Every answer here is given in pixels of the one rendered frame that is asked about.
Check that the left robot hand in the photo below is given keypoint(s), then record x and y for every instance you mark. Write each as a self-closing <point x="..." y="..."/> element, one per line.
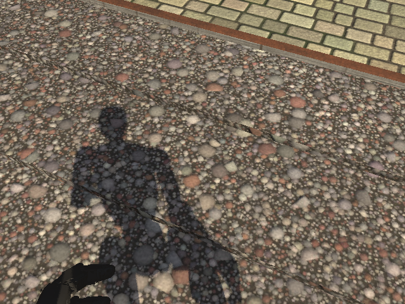
<point x="73" y="280"/>

